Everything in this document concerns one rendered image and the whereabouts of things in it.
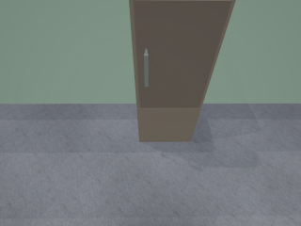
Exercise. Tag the handle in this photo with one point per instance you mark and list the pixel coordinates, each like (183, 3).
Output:
(146, 69)

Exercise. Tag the cupboard door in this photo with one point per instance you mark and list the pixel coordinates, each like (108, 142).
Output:
(181, 38)

